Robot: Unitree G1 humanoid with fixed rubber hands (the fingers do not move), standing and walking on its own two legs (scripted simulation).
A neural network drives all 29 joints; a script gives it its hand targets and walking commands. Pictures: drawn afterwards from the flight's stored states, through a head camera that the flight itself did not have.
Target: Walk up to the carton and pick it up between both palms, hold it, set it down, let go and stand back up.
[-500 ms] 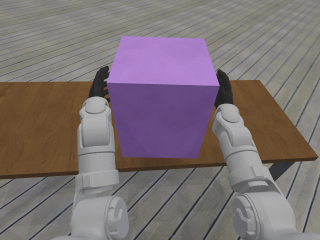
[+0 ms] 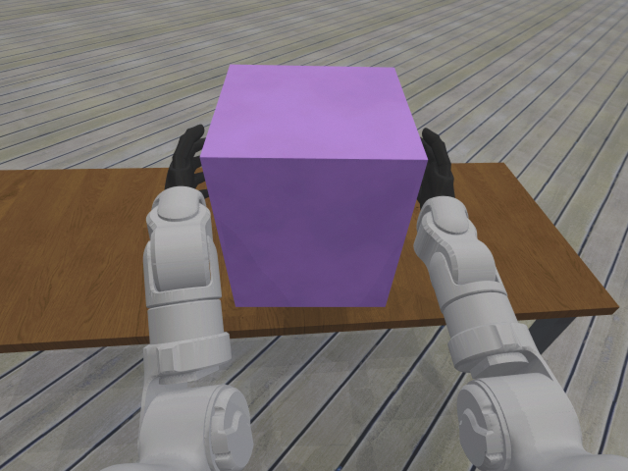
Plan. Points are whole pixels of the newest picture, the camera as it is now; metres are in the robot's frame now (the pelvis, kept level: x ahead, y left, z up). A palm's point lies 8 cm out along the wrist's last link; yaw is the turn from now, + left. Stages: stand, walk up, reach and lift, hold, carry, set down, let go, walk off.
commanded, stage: hold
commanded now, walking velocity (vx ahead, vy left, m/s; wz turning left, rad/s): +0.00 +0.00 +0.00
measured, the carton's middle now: (311, 192) +0.42 +0.00 +0.16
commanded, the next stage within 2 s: none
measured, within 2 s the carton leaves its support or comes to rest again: neither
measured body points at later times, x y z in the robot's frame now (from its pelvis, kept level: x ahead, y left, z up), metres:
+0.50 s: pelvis -0.01 -0.01 +0.00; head -0.04 +0.02 +0.45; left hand +0.37 +0.15 +0.20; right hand +0.38 -0.15 +0.19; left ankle +0.04 +0.11 -0.75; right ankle +0.05 -0.10 -0.75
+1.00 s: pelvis +0.00 -0.01 +0.00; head -0.02 +0.02 +0.45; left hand +0.38 +0.15 +0.20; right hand +0.38 -0.15 +0.19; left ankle +0.04 +0.11 -0.75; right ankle +0.05 -0.10 -0.75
